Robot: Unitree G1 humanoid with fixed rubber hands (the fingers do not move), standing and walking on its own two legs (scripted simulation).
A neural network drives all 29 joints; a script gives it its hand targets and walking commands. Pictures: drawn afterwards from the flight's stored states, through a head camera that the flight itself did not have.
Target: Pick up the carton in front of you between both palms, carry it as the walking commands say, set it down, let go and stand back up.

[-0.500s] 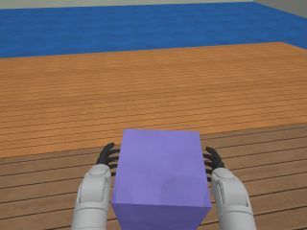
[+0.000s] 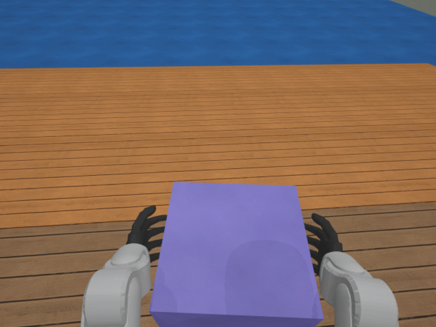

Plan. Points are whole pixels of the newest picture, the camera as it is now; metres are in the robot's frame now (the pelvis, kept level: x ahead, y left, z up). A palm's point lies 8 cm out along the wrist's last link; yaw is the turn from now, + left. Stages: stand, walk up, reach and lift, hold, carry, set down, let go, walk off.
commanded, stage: carry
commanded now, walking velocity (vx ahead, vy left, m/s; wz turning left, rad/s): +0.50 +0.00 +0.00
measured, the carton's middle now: (231, 270) +0.26 -0.01 +0.01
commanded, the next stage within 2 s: none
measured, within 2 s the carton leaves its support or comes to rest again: neither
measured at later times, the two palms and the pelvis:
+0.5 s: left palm (168, 131) +0.56 +0.14 +0.09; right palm (291, 142) +0.53 -0.15 +0.09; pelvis +0.31 +0.02 +0.00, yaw -3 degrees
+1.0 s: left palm (181, 75) +0.89 +0.15 +0.10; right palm (269, 79) +0.89 -0.15 +0.09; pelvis +0.66 +0.00 -0.01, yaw +0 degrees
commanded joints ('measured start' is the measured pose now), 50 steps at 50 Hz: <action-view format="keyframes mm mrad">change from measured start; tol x32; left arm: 1 -473 -863 -672 -209 -367 25 -143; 50 -436 -682 -648 -239 -339 37 -154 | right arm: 1 -483 833 693 -153 348 -15 151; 50 -450 701 701 -211 339 -6 143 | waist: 1 15 -126 -106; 7 -37 346 -162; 25 3 187 -84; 28 20 -249 -259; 50 -28 -41 -114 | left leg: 1 -55 -7 77 -283 228 4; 5 468 24 73 -406 282 45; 8 647 420 -613 -602 261 256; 25 428 162 116 -376 995 48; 30 -295 34 -88 499 50 14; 47 -104 15 135 -304 428 17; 50 362 -16 137 -368 296 71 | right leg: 1 194 -224 185 -191 153 -87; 9 -579 -46 134 757 -225 8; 21 -373 8 -46 141 229 11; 26 185 57 -112 29 204 -31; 28 527 -380 652 -140 12 -205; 46 275 -206 43 -185 419 -101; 50 101 -127 -59 294 547 -34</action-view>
